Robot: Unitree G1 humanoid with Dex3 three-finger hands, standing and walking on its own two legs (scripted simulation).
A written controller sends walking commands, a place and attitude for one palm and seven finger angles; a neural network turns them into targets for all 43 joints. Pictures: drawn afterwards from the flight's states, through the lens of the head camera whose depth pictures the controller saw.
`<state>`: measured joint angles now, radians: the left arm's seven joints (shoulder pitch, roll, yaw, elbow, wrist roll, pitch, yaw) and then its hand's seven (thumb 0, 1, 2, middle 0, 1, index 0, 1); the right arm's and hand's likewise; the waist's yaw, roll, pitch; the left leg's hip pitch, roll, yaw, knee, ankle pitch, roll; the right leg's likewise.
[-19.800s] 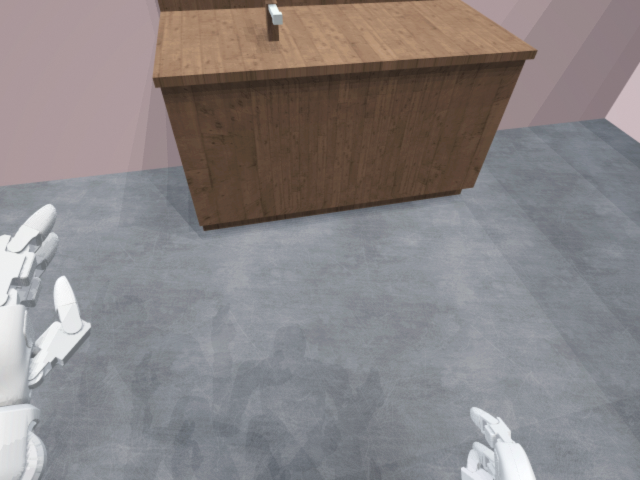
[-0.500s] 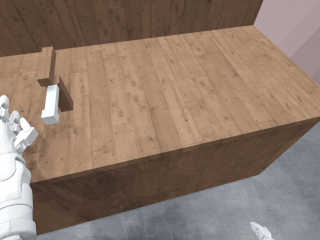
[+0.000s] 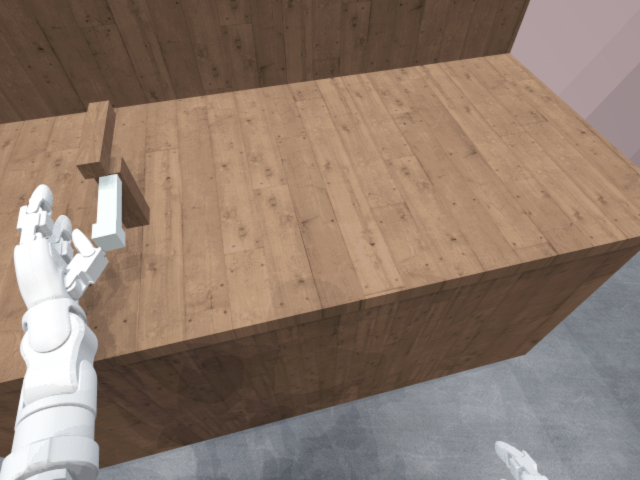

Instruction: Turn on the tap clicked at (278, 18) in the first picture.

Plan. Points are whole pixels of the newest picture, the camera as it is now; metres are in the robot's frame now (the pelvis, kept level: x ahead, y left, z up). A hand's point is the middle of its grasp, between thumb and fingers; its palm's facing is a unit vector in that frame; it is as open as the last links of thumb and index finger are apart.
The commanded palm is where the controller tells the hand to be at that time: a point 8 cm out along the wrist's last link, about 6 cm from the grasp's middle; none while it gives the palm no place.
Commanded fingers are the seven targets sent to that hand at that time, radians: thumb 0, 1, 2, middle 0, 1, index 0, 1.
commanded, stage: push the lever round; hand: left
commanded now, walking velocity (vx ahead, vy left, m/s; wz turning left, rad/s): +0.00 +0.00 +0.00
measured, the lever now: (109, 235) +0.38 +0.29 +0.09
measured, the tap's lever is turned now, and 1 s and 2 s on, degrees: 3 26 49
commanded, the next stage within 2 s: none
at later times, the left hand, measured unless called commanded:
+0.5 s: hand (122, 250) +0.36 +0.27 +0.09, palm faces +0.54 -0.84 -0.06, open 7.7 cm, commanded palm +0.32 +0.30 +0.09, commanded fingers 0.00 0.90 0.90 -0.15 -0.15 -0.15 -0.15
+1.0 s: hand (148, 241) +0.38 +0.24 +0.09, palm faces +0.62 -0.78 -0.05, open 7.7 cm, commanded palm +0.33 +0.26 +0.09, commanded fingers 0.00 0.90 0.90 -0.15 -0.15 -0.15 -0.15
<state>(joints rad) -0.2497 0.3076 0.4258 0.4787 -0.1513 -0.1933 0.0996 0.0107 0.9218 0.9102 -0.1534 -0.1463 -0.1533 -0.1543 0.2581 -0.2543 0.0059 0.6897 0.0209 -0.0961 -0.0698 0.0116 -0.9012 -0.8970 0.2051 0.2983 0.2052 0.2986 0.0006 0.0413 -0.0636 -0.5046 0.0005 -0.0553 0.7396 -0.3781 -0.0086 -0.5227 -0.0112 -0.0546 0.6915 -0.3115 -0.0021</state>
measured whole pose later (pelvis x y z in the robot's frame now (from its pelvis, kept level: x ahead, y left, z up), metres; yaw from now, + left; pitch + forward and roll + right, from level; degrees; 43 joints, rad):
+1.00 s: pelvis +0.00 +0.00 +0.00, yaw +0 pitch +8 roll -1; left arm -0.34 0.17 0.32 0.51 -0.06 -0.18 0.42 0.01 0.93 0.91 -0.15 -0.15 -0.15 -0.15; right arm 0.23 -0.24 0.00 0.71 -0.01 -0.07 -0.05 0.01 -0.90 -0.90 0.20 0.30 0.20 0.30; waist -0.01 0.04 -0.08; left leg -0.51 0.00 -0.06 0.74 -0.37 -0.01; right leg -0.53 -0.01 -0.05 0.70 -0.31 -0.01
